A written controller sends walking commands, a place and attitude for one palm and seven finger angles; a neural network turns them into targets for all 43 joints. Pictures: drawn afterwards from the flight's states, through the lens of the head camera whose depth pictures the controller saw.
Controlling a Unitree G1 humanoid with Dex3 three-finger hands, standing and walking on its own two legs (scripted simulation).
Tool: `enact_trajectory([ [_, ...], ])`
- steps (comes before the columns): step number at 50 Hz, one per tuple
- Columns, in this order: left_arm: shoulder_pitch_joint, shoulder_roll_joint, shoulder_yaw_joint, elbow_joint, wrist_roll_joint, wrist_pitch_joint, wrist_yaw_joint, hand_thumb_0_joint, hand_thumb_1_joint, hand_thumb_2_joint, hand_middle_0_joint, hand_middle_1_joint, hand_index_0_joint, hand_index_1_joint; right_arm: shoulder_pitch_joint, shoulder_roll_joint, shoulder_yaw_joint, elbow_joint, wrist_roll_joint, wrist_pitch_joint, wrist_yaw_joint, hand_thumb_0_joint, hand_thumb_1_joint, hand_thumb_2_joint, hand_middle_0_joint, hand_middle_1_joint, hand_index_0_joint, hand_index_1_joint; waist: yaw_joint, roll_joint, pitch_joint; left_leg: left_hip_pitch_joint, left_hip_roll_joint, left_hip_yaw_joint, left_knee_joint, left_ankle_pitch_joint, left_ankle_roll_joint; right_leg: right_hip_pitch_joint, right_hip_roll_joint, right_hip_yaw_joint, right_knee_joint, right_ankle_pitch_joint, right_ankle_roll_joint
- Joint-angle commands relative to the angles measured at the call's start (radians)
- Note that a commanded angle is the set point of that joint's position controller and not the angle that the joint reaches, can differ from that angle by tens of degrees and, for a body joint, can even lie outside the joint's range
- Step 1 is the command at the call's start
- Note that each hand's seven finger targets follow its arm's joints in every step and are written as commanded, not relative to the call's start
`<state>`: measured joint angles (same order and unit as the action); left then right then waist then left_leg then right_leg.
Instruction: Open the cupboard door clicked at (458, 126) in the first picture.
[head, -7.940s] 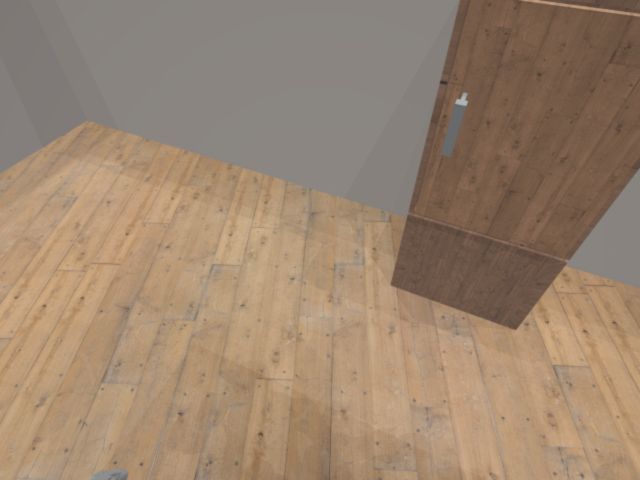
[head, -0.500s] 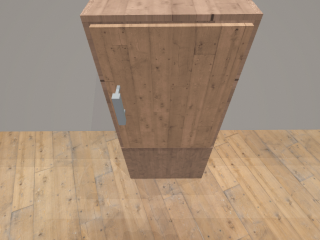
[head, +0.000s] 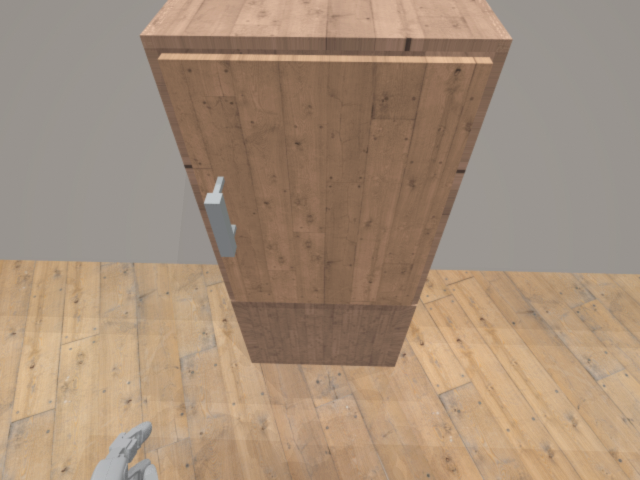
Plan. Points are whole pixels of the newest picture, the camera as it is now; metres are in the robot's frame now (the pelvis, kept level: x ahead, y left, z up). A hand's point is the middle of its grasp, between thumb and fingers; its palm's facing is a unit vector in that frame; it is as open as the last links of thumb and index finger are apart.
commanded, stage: raise the hand with hooked fingers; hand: left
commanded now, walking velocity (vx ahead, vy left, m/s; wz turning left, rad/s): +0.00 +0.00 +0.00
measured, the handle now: (224, 217) +0.52 +0.20 -0.01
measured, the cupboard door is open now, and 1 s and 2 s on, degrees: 0 0 0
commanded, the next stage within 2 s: move the hooked fingers beside the handle in 2.00 s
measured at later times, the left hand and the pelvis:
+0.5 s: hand (148, 456) +0.16 +0.22 -0.05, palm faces +0.00 -1.00 -0.03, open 9.7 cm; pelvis -0.07 -0.01 -0.10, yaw +1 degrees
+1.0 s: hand (104, 421) +0.19 +0.28 -0.02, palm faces +0.03 -1.00 -0.04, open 12.6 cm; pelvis -0.07 +0.04 -0.07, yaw +0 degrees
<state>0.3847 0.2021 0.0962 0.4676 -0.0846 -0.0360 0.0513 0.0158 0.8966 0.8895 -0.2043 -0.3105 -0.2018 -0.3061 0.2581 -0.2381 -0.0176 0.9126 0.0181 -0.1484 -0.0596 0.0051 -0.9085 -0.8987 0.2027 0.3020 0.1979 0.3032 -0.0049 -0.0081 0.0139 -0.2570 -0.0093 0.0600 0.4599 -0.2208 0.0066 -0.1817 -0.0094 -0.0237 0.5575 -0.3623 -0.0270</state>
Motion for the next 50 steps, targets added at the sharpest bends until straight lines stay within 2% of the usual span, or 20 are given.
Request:
enact_trajectory([
  [1, -0.020, 0.069, 0.144, -0.228, -0.095, -0.215, -0.056, 0.000, 0.760, 0.840, -0.210, -0.390, -0.210, -0.390, -0.082, -0.149, -0.092, -0.232, -0.013, -0.107, -0.008, 0.000, -0.900, -0.900, 0.200, 0.300, 0.200, 0.300, -0.040, -0.150, -0.014, -0.029, 0.028, -0.073, 0.186, 0.262, 0.012, -0.357, 0.013, -0.081, 0.008, 0.285, 0.029],
  [2, 0.086, 0.046, 0.170, -0.129, -0.116, -0.294, -0.108, 0.000, 0.737, 0.830, -0.212, -0.405, -0.212, -0.405, -0.098, -0.137, -0.090, -0.253, -0.017, -0.107, -0.006, 0.000, -0.900, -0.900, 0.200, 0.300, 0.200, 0.300, -0.010, -0.241, -0.004, -0.169, 0.014, -0.069, 0.244, 0.178, 0.008, -0.400, 0.012, -0.080, 0.077, 0.296, 0.036],
  [3, 0.186, 0.036, 0.185, -0.090, -0.128, -0.372, -0.176, 0.000, 0.713, 0.820, -0.213, -0.420, -0.213, -0.420, -0.111, -0.127, -0.091, -0.280, -0.013, -0.117, 0.005, 0.000, -0.900, -0.900, 0.200, 0.300, 0.200, 0.300, 0.037, -0.188, -0.043, -0.235, -0.007, -0.055, 0.307, 0.200, 0.002, -0.383, -0.003, -0.056, 0.158, 0.424, 0.032],
  [4, 0.194, 0.053, 0.214, -0.118, -0.152, -0.456, -0.242, 0.000, 0.690, 0.810, -0.215, -0.435, -0.215, -0.435, -0.125, -0.128, -0.091, -0.298, -0.017, -0.122, 0.018, 0.000, -0.900, -0.900, 0.200, 0.300, 0.200, 0.300, 0.061, -0.200, -0.169, -0.286, -0.012, -0.047, 0.366, 0.215, -0.006, -0.375, -0.008, -0.043, 0.244, 0.516, 0.038],
  [5, 0.195, 0.073, 0.234, -0.139, -0.171, -0.537, -0.310, 0.000, 0.667, 0.800, -0.217, -0.450, -0.217, -0.450, -0.143, -0.128, -0.096, -0.319, -0.016, -0.130, 0.025, 0.000, -0.900, -0.900, 0.200, 0.300, 0.200, 0.300, 0.078, -0.187, -0.236, -0.340, -0.015, -0.037, 0.422, 0.196, -0.011, -0.391, -0.008, -0.017, 0.310, 0.542, 0.042],
  [7, 0.101, 0.131, 0.270, -0.173, -0.219, -0.651, -0.441, 0.000, 0.620, 0.780, -0.220, -0.480, -0.220, -0.480, -0.159, -0.129, -0.095, -0.361, -0.004, -0.153, 0.034, 0.000, -0.900, -0.900, 0.200, 0.300, 0.200, 0.300, 0.067, -0.128, -0.323, -0.451, -0.023, -0.039, 0.515, 0.107, -0.016, -0.422, -0.025, 0.062, 0.378, 0.492, 0.054],
  [8, 0.073, 0.187, 0.317, -0.155, -0.245, -0.674, -0.507, 0.000, 0.597, 0.770, -0.222, -0.495, -0.222, -0.495, -0.147, -0.134, -0.091, -0.371, 0.006, -0.157, 0.037, 0.000, -0.900, -0.900, 0.200, 0.300, 0.200, 0.300, 0.064, -0.072, -0.319, -0.490, -0.019, -0.045, 0.558, 0.086, -0.017, -0.436, -0.035, 0.103, 0.400, 0.484, 0.051],
  [9, 0.025, 0.213, 0.347, -0.206, -0.282, -0.670, -0.548, 0.000, 0.573, 0.760, -0.223, -0.510, -0.223, -0.510, -0.148, -0.141, -0.090, -0.409, 0.010, -0.158, 0.032, 0.000, -0.900, -0.900, 0.200, 0.300, 0.200, 0.300, 0.063, -0.054, -0.380, -0.520, -0.024, -0.034, 0.582, 0.049, -0.010, -0.419, -0.040, 0.141, 0.392, 0.412, 0.060],
  [10, -0.022, 0.235, 0.371, -0.231, -0.310, -0.648, -0.569, 0.000, 0.550, 0.750, -0.225, -0.525, -0.225, -0.525, -0.151, -0.138, -0.089, -0.435, 0.017, -0.157, 0.020, 0.000, -0.900, -0.900, 0.200, 0.300, 0.200, 0.300, 0.057, -0.055, -0.392, -0.551, -0.023, -0.028, 0.603, 0.006, -0.004, -0.430, -0.045, 0.178, 0.368, 0.305, 0.071],
  [13, -0.234, 0.275, 0.364, -0.369, -0.358, -0.595, -0.581, 0.000, 0.480, 0.720, -0.230, -0.570, -0.230, -0.570, -0.125, -0.136, -0.069, -0.474, 0.020, -0.148, -0.017, 0.000, -0.900, -0.900, 0.200, 0.300, 0.200, 0.300, 0.008, -0.058, -0.343, -0.614, -0.001, -0.045, 0.666, -0.103, 0.016, -0.504, -0.049, 0.264, 0.297, 0.039, 0.110],
  [16, -0.358, 0.280, 0.306, -0.494, -0.331, -0.584, -0.554, 0.000, 0.410, 0.690, -0.235, -0.615, -0.235, -0.615, -0.092, -0.135, -0.056, -0.468, 0.013, -0.150, -0.052, 0.000, -0.900, -0.900, 0.200, 0.300, 0.200, 0.300, -0.027, 0.038, -0.334, -0.565, 0.029, -0.062, 0.668, -0.135, 0.035, -0.587, -0.024, 0.226, 0.275, -0.123, 0.073],
  [18, -0.382, 0.283, 0.274, -0.532, -0.314, -0.558, -0.542, 0.000, 0.363, 0.670, -0.238, -0.645, -0.238, -0.645, -0.075, -0.142, -0.046, -0.462, 0.013, -0.153, -0.068, 0.000, -0.900, -0.900, 0.200, 0.300, 0.200, 0.300, -0.035, 0.032, -0.352, -0.546, 0.039, -0.079, 0.666, -0.119, 0.042, -0.605, -0.004, 0.202, 0.294, -0.117, 0.066],
  [20, -0.337, 0.275, 0.260, -0.500, -0.297, -0.514, -0.533, 0.000, 0.317, 0.650, -0.242, -0.675, -0.242, -0.675, -0.070, -0.142, -0.041, -0.445, 0.016, -0.158, -0.075, 0.000, -0.900, -0.900, 0.200, 0.300, 0.200, 0.300, -0.031, 0.081, -0.337, -0.515, 0.041, -0.088, 0.630, -0.115, 0.041, -0.619, 0.007, 0.159, 0.294, -0.109, 0.048],
  [23, -0.259, 0.301, 0.309, -0.404, -0.301, -0.424, -0.517, 0.000, 0.247, 0.620, -0.247, -0.720, -0.247, -0.720, -0.074, -0.138, -0.036, -0.442, 0.021, -0.153, -0.074, 0.000, -0.900, -0.900, 0.200, 0.300, 0.200, 0.300, -0.002, 0.032, -0.320, -0.528, 0.038, -0.100, 0.590, -0.109, 0.038, -0.584, 0.015, 0.138, 0.278, -0.118, 0.048],
  [27, -0.198, 0.298, 0.347, -0.403, -0.305, -0.370, -0.474, 0.000, 0.153, 0.580, -0.253, -0.780, -0.253, -0.780, -0.078, -0.126, -0.033, -0.457, 0.019, -0.140, -0.058, 0.000, -0.900, -0.900, 0.200, 0.300, 0.200, 0.300, 0.029, 0.053, -0.348, -0.481, 0.032, -0.098, 0.524, -0.081, 0.031, -0.546, 0.016, 0.083, 0.279, -0.091, 0.037],
  [28, -0.193, 0.296, 0.353, -0.382, -0.308, -0.366, -0.469, 0.000, 0.130, 0.570, -0.255, -0.795, -0.255, -0.795, -0.083, -0.126, -0.033, -0.459, 0.015, -0.138, -0.054, 0.000, -0.900, -0.900, 0.200, 0.300, 0.200, 0.300, 0.037, 0.035, -0.339, -0.480, 0.034, -0.106, 0.515, -0.073, 0.030, -0.548, 0.026, 0.069, 0.289, -0.085, 0.031],
  [33, -0.228, 0.263, 0.302, -0.426, -0.287, -0.416, -0.431, 0.000, 0.013, 0.520, -0.263, -0.870, -0.263, -0.870, -0.054, -0.141, -0.034, -0.464, 0.009, -0.145, -0.034, 0.000, -0.900, -0.900, 0.200, 0.300, 0.200, 0.300, 0.015, 0.057, -0.329, -0.412, 0.035, -0.119, 0.462, -0.118, 0.029, -0.622, 0.049, -0.009, 0.320, -0.119, 0.012],
  [37, -0.241, 0.270, 0.292, -0.450, -0.274, -0.432, -0.416, 0.000, -0.080, 0.480, -0.270, -0.930, -0.270, -0.930, -0.032, -0.158, -0.036, -0.467, 0.010, -0.149, -0.030, 0.000, -0.900, -0.900, 0.200, 0.300, 0.200, 0.300, 0.004, 0.072, -0.349, -0.374, 0.037, -0.132, 0.427, -0.170, 0.026, -0.638, 0.049, -0.033, 0.325, -0.127, 0.010],
  [44, -0.288, 0.304, 0.300, -0.508, -0.258, -0.407, -0.394, 0.000, -0.243, 0.410, -0.282, -1.035, -0.282, -1.035, -0.022, -0.173, -0.027, -0.483, 0.010, -0.136, -0.030, 0.000, -0.900, -0.900, 0.200, 0.300, 0.200, 0.300, 0.006, 0.139, -0.353, -0.284, 0.046, -0.177, 0.362, -0.183, 0.009, -0.635, 0.053, -0.061, 0.336, -0.085, -0.002],
  [50, -0.354, 0.304, 0.289, -0.466, -0.252, -0.368, -0.400, 0.000, -0.383, 0.350, -0.292, -1.125, -0.292, -1.125, -0.021, -0.179, -0.018, -0.491, 0.014, -0.116, -0.033, 0.000, -0.900, -0.900, 0.200, 0.300, 0.200, 0.300, -0.012, 0.140, -0.311, -0.248, 0.051, -0.202, 0.320, -0.237, -0.001, -0.635, 0.057, -0.069, 0.312, -0.092, -0.001],
])
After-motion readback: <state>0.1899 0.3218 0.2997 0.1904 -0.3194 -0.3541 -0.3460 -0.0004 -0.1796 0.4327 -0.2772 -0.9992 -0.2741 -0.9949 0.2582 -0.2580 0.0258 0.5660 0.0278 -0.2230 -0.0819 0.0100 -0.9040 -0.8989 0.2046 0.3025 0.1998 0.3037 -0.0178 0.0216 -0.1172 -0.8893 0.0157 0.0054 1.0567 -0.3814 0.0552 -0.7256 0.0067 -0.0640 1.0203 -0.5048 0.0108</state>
